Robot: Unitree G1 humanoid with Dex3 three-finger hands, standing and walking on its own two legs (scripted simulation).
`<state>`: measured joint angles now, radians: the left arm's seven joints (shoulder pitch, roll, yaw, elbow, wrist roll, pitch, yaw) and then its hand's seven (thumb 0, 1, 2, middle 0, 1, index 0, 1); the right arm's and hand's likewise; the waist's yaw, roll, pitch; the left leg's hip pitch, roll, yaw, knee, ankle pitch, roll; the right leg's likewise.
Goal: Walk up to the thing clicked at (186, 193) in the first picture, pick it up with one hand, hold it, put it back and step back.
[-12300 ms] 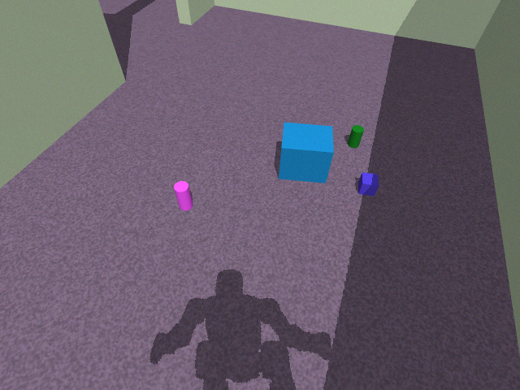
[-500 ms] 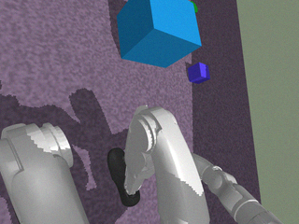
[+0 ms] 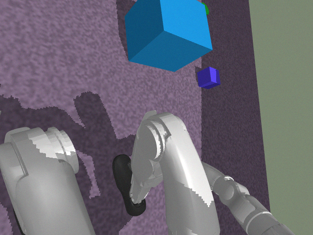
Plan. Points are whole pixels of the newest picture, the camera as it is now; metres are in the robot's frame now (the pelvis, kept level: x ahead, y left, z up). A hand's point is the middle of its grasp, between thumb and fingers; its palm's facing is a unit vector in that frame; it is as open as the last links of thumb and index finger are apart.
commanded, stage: settle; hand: left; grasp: from the side
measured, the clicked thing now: out of the picture +0.39 +0.28 -0.20
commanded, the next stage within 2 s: lift in 1.62 s
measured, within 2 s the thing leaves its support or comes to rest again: neither
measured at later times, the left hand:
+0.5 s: hand out of the picture +0.37 +0.29 -0.07, palm faces +0.32 -0.95 -0.02, open 9.3 cm
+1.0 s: hand out of the picture +0.38 +0.29 +0.01, palm faces +0.29 -0.95 -0.08, open 9.4 cm
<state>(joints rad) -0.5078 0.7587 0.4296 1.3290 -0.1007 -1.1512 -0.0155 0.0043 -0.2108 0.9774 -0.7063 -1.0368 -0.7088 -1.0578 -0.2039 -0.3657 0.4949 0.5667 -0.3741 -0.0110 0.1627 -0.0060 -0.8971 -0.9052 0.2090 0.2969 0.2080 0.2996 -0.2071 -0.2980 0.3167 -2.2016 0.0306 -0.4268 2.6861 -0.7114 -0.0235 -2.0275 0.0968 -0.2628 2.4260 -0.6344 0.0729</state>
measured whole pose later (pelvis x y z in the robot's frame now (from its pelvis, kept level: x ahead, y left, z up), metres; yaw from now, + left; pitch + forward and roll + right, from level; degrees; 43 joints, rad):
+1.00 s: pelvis +0.02 -0.02 +0.06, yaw +9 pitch +30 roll -8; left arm -0.42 0.43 0.33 0.70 -0.17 -0.63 -0.19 0.00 -0.30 1.09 -0.75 -1.04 -0.75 -1.06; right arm 0.00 -0.29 0.09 0.64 -0.08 0.06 0.09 0.00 -0.90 -0.90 0.21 0.30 0.21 0.30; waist -0.08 -0.03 -0.06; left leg -2.24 0.05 -0.18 2.41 -0.70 -0.03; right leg -2.14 0.01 -0.10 2.33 -0.71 0.02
